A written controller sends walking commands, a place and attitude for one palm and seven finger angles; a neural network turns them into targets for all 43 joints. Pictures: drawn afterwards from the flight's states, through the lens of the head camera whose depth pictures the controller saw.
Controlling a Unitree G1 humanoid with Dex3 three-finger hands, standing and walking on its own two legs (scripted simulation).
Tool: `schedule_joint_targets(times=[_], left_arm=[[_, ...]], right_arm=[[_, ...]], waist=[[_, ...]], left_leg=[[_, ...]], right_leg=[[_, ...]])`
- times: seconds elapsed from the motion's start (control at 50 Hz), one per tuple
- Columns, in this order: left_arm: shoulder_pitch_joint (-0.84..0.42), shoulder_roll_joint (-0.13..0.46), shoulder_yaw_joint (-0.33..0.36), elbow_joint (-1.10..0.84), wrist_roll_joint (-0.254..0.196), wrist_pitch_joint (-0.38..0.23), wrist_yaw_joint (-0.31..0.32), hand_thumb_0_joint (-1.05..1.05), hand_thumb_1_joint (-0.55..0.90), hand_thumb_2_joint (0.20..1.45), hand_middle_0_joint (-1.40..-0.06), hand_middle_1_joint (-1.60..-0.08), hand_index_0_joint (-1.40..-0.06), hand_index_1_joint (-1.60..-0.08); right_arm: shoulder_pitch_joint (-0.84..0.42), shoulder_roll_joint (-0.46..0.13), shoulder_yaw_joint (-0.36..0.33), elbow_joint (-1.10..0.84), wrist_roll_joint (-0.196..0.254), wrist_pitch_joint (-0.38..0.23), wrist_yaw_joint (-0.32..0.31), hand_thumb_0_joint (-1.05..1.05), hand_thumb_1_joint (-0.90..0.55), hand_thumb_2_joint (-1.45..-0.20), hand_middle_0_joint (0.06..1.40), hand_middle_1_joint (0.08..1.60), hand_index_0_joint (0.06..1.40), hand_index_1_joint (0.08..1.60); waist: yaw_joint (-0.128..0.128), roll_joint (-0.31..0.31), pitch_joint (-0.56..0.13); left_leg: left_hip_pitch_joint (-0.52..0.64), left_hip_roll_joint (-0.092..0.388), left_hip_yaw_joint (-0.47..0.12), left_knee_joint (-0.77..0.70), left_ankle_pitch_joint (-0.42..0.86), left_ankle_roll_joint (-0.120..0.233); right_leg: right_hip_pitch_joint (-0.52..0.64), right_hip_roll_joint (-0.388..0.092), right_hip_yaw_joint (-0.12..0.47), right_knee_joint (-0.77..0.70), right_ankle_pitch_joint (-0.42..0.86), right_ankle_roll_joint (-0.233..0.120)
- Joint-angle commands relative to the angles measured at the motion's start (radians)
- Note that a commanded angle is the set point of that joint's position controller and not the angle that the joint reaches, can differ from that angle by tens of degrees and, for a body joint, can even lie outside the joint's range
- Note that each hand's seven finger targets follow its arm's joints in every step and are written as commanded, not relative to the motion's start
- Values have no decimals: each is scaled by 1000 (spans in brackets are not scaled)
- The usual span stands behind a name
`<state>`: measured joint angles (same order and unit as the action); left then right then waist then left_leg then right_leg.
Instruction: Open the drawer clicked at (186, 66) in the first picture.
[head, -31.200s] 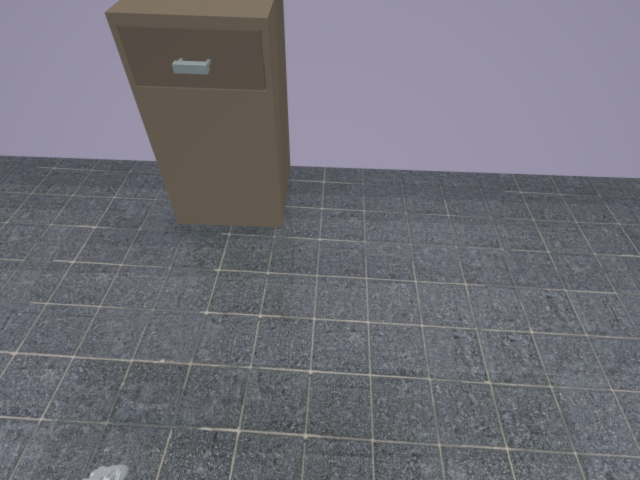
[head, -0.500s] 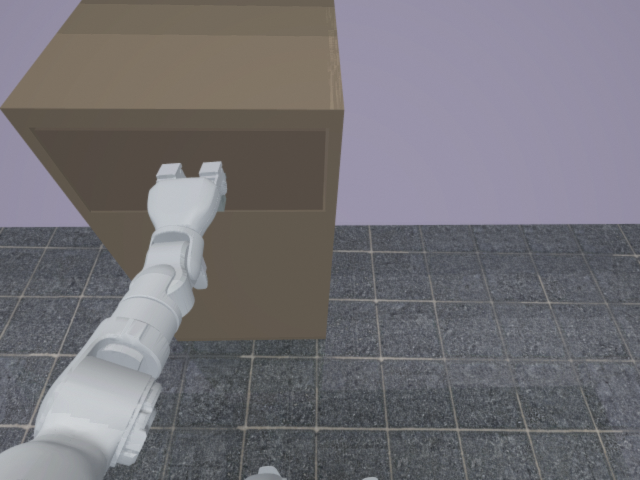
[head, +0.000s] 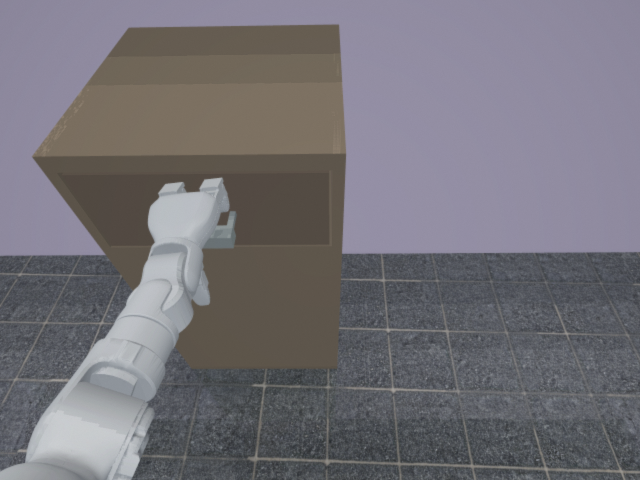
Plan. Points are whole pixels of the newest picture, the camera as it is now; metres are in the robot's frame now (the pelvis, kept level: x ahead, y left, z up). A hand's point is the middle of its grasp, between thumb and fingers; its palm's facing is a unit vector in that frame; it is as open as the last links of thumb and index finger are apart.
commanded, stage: lift the fingers back up to retry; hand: left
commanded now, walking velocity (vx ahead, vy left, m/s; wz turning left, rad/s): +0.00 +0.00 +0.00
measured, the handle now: (205, 226) +0.51 +0.20 -0.02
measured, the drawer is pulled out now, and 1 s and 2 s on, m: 0.00 0.00 0.00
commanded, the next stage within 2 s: re-aim the fingers above the handle in 0.04 s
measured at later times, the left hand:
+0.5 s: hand (191, 254) +0.41 +0.19 +0.04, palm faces -0.09 -0.05 -0.99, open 13.8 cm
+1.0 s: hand (204, 267) +0.39 +0.17 +0.03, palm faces -0.10 -0.08 -0.99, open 13.8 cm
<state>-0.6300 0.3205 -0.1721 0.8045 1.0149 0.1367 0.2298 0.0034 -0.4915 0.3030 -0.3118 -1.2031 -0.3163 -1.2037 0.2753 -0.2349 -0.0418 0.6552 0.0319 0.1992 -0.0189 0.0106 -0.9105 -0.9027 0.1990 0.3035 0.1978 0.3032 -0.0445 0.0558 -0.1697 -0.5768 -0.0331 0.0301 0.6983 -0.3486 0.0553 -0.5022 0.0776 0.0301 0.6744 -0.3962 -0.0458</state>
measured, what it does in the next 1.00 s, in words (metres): stands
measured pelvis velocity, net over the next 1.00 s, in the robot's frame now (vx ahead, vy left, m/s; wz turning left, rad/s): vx -0.01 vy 0.00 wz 0.03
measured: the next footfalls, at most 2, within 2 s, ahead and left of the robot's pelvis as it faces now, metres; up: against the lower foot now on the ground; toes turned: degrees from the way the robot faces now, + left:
none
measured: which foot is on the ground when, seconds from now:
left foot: down 0.00-1.00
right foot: down 0.00-1.00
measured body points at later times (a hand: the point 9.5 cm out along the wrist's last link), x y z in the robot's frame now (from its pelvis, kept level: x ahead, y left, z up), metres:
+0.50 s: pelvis +0.00 -0.01 +0.00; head +0.04 -0.03 +0.45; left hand +0.41 +0.19 +0.09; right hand +0.09 -0.27 -0.14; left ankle -0.01 +0.08 -0.72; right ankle -0.05 -0.10 -0.72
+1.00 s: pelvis -0.01 +0.00 +0.00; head +0.03 -0.01 +0.45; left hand +0.39 +0.17 +0.09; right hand +0.08 -0.27 -0.13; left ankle -0.01 +0.08 -0.72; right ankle -0.05 -0.10 -0.72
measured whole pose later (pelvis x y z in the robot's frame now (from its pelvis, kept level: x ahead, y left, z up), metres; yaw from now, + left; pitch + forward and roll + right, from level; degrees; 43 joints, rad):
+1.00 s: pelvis -0.01 +0.00 +0.00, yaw +2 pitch +11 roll -1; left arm -0.55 0.36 -0.23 0.69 0.99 -0.01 0.16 0.00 -0.49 0.30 -0.32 -1.20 -0.32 -1.20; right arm 0.27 -0.25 -0.06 0.67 0.03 0.16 -0.05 0.01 -0.91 -0.90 0.20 0.30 0.20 0.30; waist -0.04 0.05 -0.13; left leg -0.56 -0.04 0.00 0.70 -0.33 0.05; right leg -0.48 0.07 0.00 0.67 -0.39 -0.05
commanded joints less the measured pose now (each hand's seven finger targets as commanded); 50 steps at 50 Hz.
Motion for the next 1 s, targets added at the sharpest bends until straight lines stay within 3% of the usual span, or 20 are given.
schedule_joint_targets(times=[0.0, 0.1, 0.14, 0.2, 0.24, 0.3, 0.32, 0.38, 0.42, 0.46, 0.5, 0.58, 0.66, 0.72, 0.78, 0.8, 0.84, 0.88, 0.94, 0.98], left_arm=[[-354, 187, 57, -210, 5, -48, 0, 0, -500, 300, -300, -1200, -300, -1200], [-425, 237, 101, -355, 23, -145, 43, 0, -500, 300, -300, -1200, -300, -1200], [-409, 201, 86, -344, 27, -152, 74, 0, -500, 300, -300, -1200, -300, -1200], [-364, 315, 185, -299, 35, -128, 112, 0, -500, 300, -300, -1200, -300, -1200], [-368, 265, 137, -248, 35, -93, 120, 0, -500, 300, -300, -1200, -300, -1200], [-385, 262, 113, -189, 24, -47, 96, 0, -500, 300, -300, -1200, -300, -1200], [-418, 208, 58, -212, 15, -43, 80, 0, -500, 300, -300, -1200, -300, -1200], [-418, 125, -12, -241, -21, -54, 16, 0, -500, 300, -300, -1200, -300, -1200], [-417, 133, -11, -249, -30, -84, -15, 0, -500, 300, -300, -1200, -300, -1200], [-409, 166, 18, -252, -22, -123, -26, 0, -500, 300, -300, -1200, -300, -1200], [-435, 229, 74, -275, -13, -164, -9, 0, -500, 300, -300, -1200, -300, -1200], [-363, 400, 261, -226, 24, -170, 84, 0, -500, 300, -300, -1200, -300, -1200], [-298, 392, 256, -176, 55, -90, 158, 0, -500, 300, -300, -1200, -300, -1200], [-272, 317, 181, -175, 42, -31, 133, 0, -500, 300, -300, -1200, -300, -1200], [-309, 150, 24, -241, -16, -9, 49, 0, -500, 300, -300, -1200, -300, -1200], [-330, 124, -6, -269, -34, -20, 20, 0, -500, 300, -300, -1200, -300, -1200], [-355, 98, -52, -302, -52, -57, -30, 0, -500, 300, -300, -1200, -300, -1200], [-444, 120, -52, -368, -50, -126, -54, 0, -500, 300, -300, -1200, -300, -1200], [-484, 196, 29, -405, -10, -213, -7, 0, -500, 300, -300, -1200, -300, -1200], [-480, 282, 131, -391, 5, -233, 53, 0, -500, 300, -300, -1200, -300, -1200]], right_arm=[[6, -139, -42, -119, -3, -25, -20, 0, -900, -900, 200, 300, 200, 300], [-1, -125, -51, -119, -11, -40, -23, 0, -900, -900, 200, 300, 200, 300], [-2, -120, -56, -108, -10, -50, -18, 0, -900, -900, 200, 300, 200, 300], [-4, -131, -53, -100, -13, -49, -18, 0, -900, -900, 200, 300, 200, 300], [-6, -130, -49, -97, -9, -50, -17, 0, -900, -900, 200, 300, 200, 300], [1, -143, -50, -90, 0, -47, -18, 0, -900, -900, 200, 300, 200, 300], [3, -142, -52, -95, 0, -47, -18, 0, -900, -900, 200, 300, 200, 300], [8, -141, -59, -99, -1, -48, -23, 0, -900, -900, 200, 300, 200, 300], [10, -140, -58, -95, -5, -47, -28, 0, -900, -900, 200, 300, 200, 300], [15, -139, -54, -93, -8, -45, -34, 0, -900, -900, 200, 300, 200, 300], [18, -134, -49, -93, -10, -46, -35, 0, -900, -900, 200, 300, 200, 300], [14, -132, -42, -95, -16, -41, -33, 0, -900, -900, 200, 300, 200, 300], [4, -130, -41, -104, -14, -48, -22, 0, -900, -900, 200, 300, 200, 300], [13, -142, -51, -112, -4, -48, -14, 0, -900, -900, 200, 300, 200, 300], [11, -150, -63, -117, 8, -49, -12, 0, -900, -900, 200, 300, 200, 300], [10, -152, -67, -113, 9, -53, -18, 0, -900, -900, 200, 300, 200, 300], [-2, -150, -60, -108, 7, -57, -30, 0, -900, -900, 200, 300, 200, 300], [3, -144, -58, -94, 1, -64, -43, 0, -900, -900, 200, 300, 200, 300], [11, -126, -54, -80, -9, -73, -47, 0, -900, -900, 200, 300, 200, 300], [13, -127, -55, -74, -12, -74, -41, 0, -900, -900, 200, 300, 200, 300]], waist=[[-8, -95, -266], [-1, 5, -338], [-6, 20, -328], [15, -19, -338], [1, -51, -302], [-13, -78, -297], [-28, -59, -311], [-52, -69, -333], [-51, -56, -299], [-42, -76, -286], [-18, -43, -308], [46, -41, -313], [63, -35, -328], [38, -63, -378], [-32, -87, -355], [-51, -117, -324], [-68, -94, -256], [-79, -62, -235], [-35, 61, -274], [0, 70, -298]], left_leg=[[228, -4, -9, -26, 408, 8], [288, -3, -20, 2, 470, 3], [306, 2, -29, 13, 483, -1], [260, -4, -22, 11, 450, -2], [221, -9, -19, 4, 401, -2], [215, -10, -11, -5, 371, 2], [235, -11, -11, -3, 378, 4], [290, -9, -18, 2, 414, 9], [290, -11, -20, 3, 409, 13], [268, -12, -28, 0, 391, 12], [246, -13, -25, -1, 389, 8], [156, -13, -22, -5, 380, -2], [138, -11, -2, -13, 375, -10], [179, -6, 9, -15, 407, -5], [258, 0, -2, -19, 434, 6], [277, 1, -7, -21, 408, 12], [287, -6, -21, -30, 376, 18], [310, -5, -34, -31, 361, 18], [361, 1, -49, -21, 382, 3], [339, 2, -54, -11, 401, -8]], right_leg=[[110, -19, 7, -78, 511, 9], [84, -15, 12, -47, 517, -1], [33, -9, 1, -39, 482, -4], [74, -8, 4, -33, 487, -2], [66, -9, 0, -42, 467, 2], [79, -13, 6, -62, 467, 9], [76, -14, 6, -63, 477, 10], [76, -15, 7, -76, 507, 13], [60, -17, 10, -78, 513, 14], [58, -19, 9, -72, 496, 12], [72, -22, 15, -60, 491, 8], [116, -19, 14, -29, 476, -5], [129, -12, 13, -28, 470, -3], [165, -12, 14, -43, 534, 6], [133, -10, 7, -80, 542, 14], [110, -10, 9, -96, 523, 22], [68, -14, 9, -110, 485, 23], [32, -18, 10, -112, 426, 17], [-34, -12, -3, -74, 356, -4], [-26, -7, -14, -46, 343, -15]])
